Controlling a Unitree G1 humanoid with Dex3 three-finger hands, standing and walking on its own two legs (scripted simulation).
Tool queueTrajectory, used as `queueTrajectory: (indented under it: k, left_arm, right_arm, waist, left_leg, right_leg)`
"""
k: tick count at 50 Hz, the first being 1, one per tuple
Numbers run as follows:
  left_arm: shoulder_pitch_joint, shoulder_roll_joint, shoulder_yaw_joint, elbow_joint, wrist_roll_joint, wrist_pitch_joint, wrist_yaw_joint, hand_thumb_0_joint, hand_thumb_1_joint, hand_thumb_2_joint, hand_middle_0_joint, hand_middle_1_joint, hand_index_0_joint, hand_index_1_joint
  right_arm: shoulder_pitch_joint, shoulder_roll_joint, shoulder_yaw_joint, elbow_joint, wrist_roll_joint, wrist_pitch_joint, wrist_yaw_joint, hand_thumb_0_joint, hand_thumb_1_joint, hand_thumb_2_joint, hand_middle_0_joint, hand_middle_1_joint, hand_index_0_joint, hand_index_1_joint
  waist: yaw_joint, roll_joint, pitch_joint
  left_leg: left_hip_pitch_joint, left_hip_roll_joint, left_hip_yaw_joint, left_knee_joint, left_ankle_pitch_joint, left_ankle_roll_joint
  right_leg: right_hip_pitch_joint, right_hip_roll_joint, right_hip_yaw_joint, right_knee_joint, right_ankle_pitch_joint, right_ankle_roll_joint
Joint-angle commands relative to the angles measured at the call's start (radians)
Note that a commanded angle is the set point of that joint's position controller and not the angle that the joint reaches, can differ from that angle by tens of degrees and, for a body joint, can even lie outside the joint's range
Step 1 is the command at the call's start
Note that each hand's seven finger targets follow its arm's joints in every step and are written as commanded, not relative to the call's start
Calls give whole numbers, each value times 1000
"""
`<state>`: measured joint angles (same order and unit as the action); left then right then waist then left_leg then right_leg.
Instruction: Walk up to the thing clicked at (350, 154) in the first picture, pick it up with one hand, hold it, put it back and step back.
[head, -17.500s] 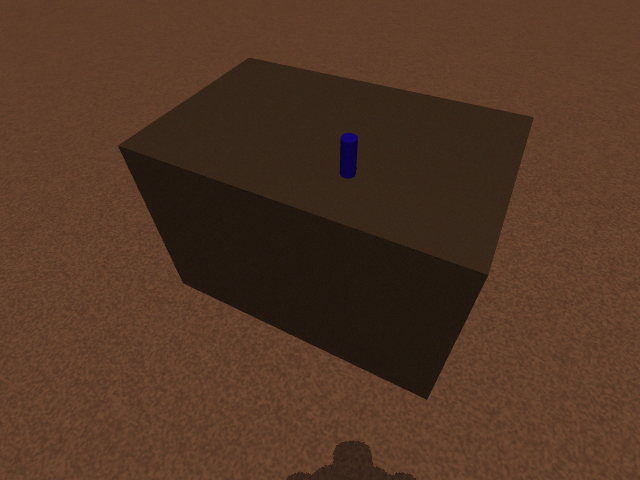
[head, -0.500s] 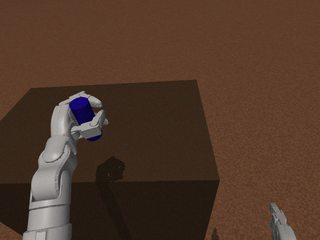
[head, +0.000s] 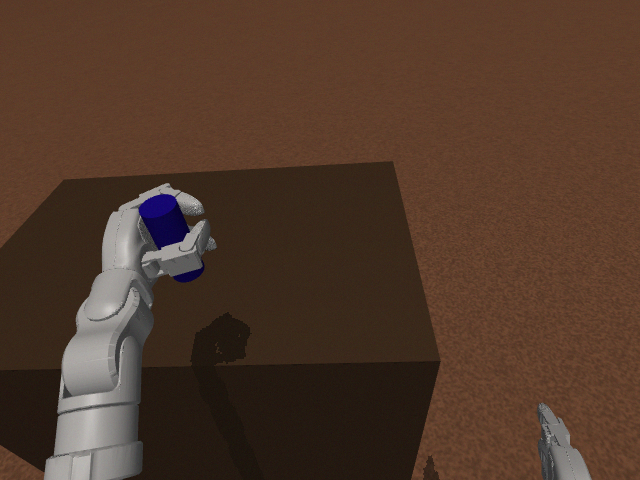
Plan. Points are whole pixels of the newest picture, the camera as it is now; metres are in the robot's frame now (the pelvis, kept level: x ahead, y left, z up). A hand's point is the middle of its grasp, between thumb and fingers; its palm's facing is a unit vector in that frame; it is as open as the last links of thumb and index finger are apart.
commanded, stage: hold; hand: left
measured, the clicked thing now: (174, 240) +0.35 +0.19 +0.19
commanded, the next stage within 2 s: crouch in 1.50 s
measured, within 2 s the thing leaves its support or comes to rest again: neither
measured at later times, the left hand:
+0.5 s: hand (189, 245) +0.34 +0.17 +0.19, palm faces +0.10 -1.00 +0.01, open 4.9 cm
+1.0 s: hand (194, 242) +0.35 +0.17 +0.18, palm faces +0.10 -0.99 +0.01, open 4.9 cm
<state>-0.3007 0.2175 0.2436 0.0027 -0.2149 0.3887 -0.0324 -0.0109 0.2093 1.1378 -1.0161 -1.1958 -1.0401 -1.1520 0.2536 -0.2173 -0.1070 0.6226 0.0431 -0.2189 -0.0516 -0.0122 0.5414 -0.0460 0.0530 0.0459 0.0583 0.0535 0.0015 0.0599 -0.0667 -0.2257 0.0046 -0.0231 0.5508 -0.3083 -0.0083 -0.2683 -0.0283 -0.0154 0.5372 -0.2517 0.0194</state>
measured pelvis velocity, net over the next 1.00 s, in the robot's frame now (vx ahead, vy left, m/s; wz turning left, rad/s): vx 0.01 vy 0.00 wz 0.00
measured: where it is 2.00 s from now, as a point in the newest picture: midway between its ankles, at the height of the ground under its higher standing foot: outside the picture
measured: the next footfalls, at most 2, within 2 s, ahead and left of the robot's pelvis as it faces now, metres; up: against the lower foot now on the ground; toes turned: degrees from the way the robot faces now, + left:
none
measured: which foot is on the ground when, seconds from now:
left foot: down 0.00-1.00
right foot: down 0.00-1.00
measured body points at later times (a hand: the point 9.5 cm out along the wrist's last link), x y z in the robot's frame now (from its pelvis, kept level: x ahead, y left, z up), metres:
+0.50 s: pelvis +0.00 +0.00 +0.00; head -0.02 -0.03 +0.45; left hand +0.33 +0.22 +0.19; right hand +0.17 -0.26 -0.08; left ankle -0.01 +0.13 -0.73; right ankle +0.02 -0.13 -0.73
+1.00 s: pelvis +0.01 +0.00 +0.00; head -0.02 -0.02 +0.45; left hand +0.34 +0.22 +0.18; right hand +0.17 -0.26 -0.08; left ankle -0.01 +0.13 -0.73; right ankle +0.02 -0.13 -0.73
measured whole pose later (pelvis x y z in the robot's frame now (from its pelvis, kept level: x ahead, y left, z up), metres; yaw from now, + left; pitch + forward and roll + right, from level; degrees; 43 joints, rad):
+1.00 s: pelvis +0.01 +0.00 +0.00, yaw +0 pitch -1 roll +0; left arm -0.28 0.21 0.23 0.02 -0.21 0.37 -0.03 -0.01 0.21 1.14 -1.02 -1.19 -1.04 -1.15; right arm 0.22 -0.21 -0.11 0.68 0.04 -0.22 -0.05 -0.01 0.55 -0.05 0.05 0.05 0.06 0.05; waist 0.00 0.06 -0.06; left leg -0.20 0.01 -0.02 0.51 -0.30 -0.01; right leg -0.25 -0.03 -0.01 0.50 -0.24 0.02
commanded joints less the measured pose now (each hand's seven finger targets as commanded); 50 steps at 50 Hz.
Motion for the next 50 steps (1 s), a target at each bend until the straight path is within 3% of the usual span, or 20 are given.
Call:
queueTrajectory:
  k: [1, 5, 7, 9, 10, 12, 13, 14, 15, 19, 21, 22, 31, 34, 40, 44, 45, 46, 47, 50]
  left_arm:
    - [-342, 151, 48, -241, -13, -71, -8, 0, 762, 1307, -1397, -1430, -1420, -1414]
    - [-347, 159, 53, -296, -6, -92, 3, 0, 747, 1302, -1382, -1423, -1406, -1407]
    - [-374, 197, 86, -332, 2, -103, 20, 0, 718, 1295, -1372, -1420, -1396, -1404]
    - [-370, 155, 51, -322, 4, -114, 23, 0, 736, 1306, -1378, -1429, -1403, -1411]
    - [-375, 177, 73, -319, 2, -118, 27, 0, 729, 1305, -1381, -1432, -1405, -1416]
    - [-382, 150, 32, -310, 6, -116, 23, 0, 719, 1311, -1382, -1431, -1404, -1417]
    - [-410, 197, 74, -332, 0, -123, 23, 0, 719, 1318, -1377, -1432, -1398, -1419]
    - [-355, 150, 30, -238, 10, -110, 16, 0, 740, 1305, -1356, -1412, -1379, -1397]
    - [-354, 155, 36, -243, 5, -108, 9, 0, 741, 1303, -1361, -1407, -1380, -1395]
    - [-325, 156, 37, -224, -4, -91, -12, 0, 765, 1305, -1385, -1420, -1409, -1403]
    - [-318, 166, 50, -257, -14, -88, -19, 0, 745, 1311, -1382, -1430, -1408, -1412]
    - [-306, 136, 24, -215, -14, -82, -23, 0, 743, 1310, -1387, -1435, -1414, -1416]
    - [-384, 191, 83, -285, 0, -121, 24, 0, 721, 1322, -1376, -1436, -1399, -1423]
    - [-352, 168, 61, -293, 5, -132, 24, 0, 716, 1324, -1370, -1433, -1393, -1421]
    - [-359, 141, 21, -250, 3, -110, 3, 0, 710, 1322, -1372, -1431, -1393, -1420]
    - [-354, 132, 8, -196, -1, -91, -6, 0, 721, 1327, -1381, -1440, -1404, -1427]
    - [-346, 151, 37, -184, -5, -88, -5, 0, 703, 1335, -1393, -1450, -1413, -1440]
    - [-359, 166, 44, -217, -4, -93, -4, 0, 705, 1328, -1382, -1443, -1406, -1430]
    - [-354, 146, 33, -218, -5, -93, -2, 0, 699, 1313, -1373, -1431, -1398, -1416]
    - [-356, 175, 70, -269, -6, -107, 12, 0, 704, 1311, -1362, -1428, -1388, -1412]
  right_arm:
    - [-94, -123, -44, -176, 5, -60, -1, 0, 556, -46, 50, 50, 50, 50]
    - [-115, -142, -59, -193, 1, -60, 0, 0, 553, -47, 50, 50, 50, 50]
    - [-128, -124, -44, -186, 0, -59, -1, 0, 551, -47, 50, 50, 50, 50]
    - [-119, -106, -36, -147, -3, -59, -5, 0, 552, -48, 50, 50, 50, 50]
    - [-131, -138, -58, -171, -6, -65, -10, 0, 547, -49, 50, 50, 50, 50]
    - [-133, -108, -37, -138, -4, -64, -11, 0, 549, -49, 50, 50, 50, 50]
    - [-160, -144, -56, -167, -5, -69, -17, 0, 551, -49, 50, 50, 50, 50]
    - [-142, -123, -47, -126, -7, -65, -19, 0, 555, -48, 50, 50, 50, 50]
    - [-130, -106, -28, -124, -6, -66, -19, 0, 552, -49, 50, 50, 50, 50]
    - [-128, -125, -46, -123, -5, -68, -18, 0, 558, -46, 50, 50, 50, 50]
    - [-133, -105, -22, -131, -1, -70, -13, 0, 557, -46, 50, 50, 50, 50]
    - [-115, -102, -23, -107, -2, -66, -13, 0, 557, -45, 50, 50, 50, 50]
    - [-133, -149, -65, -145, -7, -72, -21, 0, 556, -48, 50, 50, 50, 50]
    - [-131, -97, -30, -119, -3, -67, -16, 0, 556, -48, 50, 50, 50, 50]
    - [-173, -98, -19, -128, -5, -65, -15, 0, 556, -48, 50, 50, 50, 50]
    - [-169, -118, -35, -84, -4, -63, -15, 0, 557, -47, 50, 50, 50, 50]
    - [-155, -137, -48, -102, -4, -64, -16, 0, 554, -48, 50, 50, 50, 50]
    - [-166, -150, -54, -127, -4, -65, -16, 0, 557, -47, 50, 50, 50, 50]
    - [-138, -115, -37, -90, -4, -59, -12, 0, 562, -45, 50, 50, 50, 50]
    - [-109, -141, -61, -114, -4, -58, -10, 0, 558, -46, 50, 50, 50, 50]
  waist:
    - [5, -75, -178]
    - [6, -57, -208]
    - [17, -28, -202]
    - [14, -19, -180]
    - [2, -44, -195]
    - [-5, -17, -188]
    - [2, -38, -187]
    - [-16, -55, -160]
    - [-7, -69, -147]
    - [-3, -68, -166]
    - [5, -68, -166]
    - [-6, -78, -156]
    - [-2, -63, -209]
    - [12, -43, -184]
    - [0, -49, -192]
    - [-6, -55, -135]
    - [-11, -75, -163]
    - [-6, -72, -186]
    - [-4, -59, -172]
    - [-2, -61, -211]
  left_leg:
    - [44, -16, 21, -78, 209, 19]
    - [57, -12, 18, -80, 232, 14]
    - [52, -10, 14, -85, 223, 8]
    - [45, -9, 12, -85, 216, 6]
    - [53, -7, 10, -86, 209, 8]
    - [51, -12, 15, -87, 201, 10]
    - [51, -10, 13, -90, 179, 13]
    - [50, -14, 17, -89, 175, 17]
    - [39, -15, 18, -93, 159, 20]
    - [47, -17, 23, -96, 161, 21]
    - [46, -20, 23, -94, 173, 25]
    - [48, -19, 25, -91, 191, 25]
    - [73, -16, 22, -91, 224, 17]
    - [58, -19, 22, -87, 240, 16]
    - [78, -13, 19, -90, 265, 15]
    - [58, -12, 18, -106, 219, 16]
    - [71, -11, 19, -101, 233, 16]
    - [75, -8, 17, -104, 247, 13]
    - [74, -12, 20, -99, 249, 15]
    - [87, -10, 20, -89, 295, 10]
  right_leg:
    - [63, 22, -41, -82, 165, -17]
    - [80, 24, -38, -78, 179, -19]
    - [86, 24, -37, -73, 165, -23]
    - [83, 25, -37, -76, 158, -23]
    - [90, 26, -34, -78, 156, -20]
    - [80, 23, -32, -80, 157, -21]
    - [81, 25, -34, -86, 137, -18]
    - [67, 23, -35, -94, 137, -16]
    - [65, 20, -31, -102, 124, -14]
    - [69, 21, -36, -107, 121, -14]
    - [78, 18, -36, -106, 136, -12]
    - [71, 20, -37, -102, 153, -12]
    - [104, 21, -32, -93, 183, -14]
    - [104, 20, -36, -88, 197, -15]
    - [101, 22, -36, -91, 219, -17]
    - [68, 25, -40, -103, 178, -19]
    - [78, 25, -37, -102, 191, -17]
    - [88, 27, -40, -96, 200, -19]
    - [87, 26, -41, -96, 204, -18]
    - [106, 29, -43, -84, 239, -18]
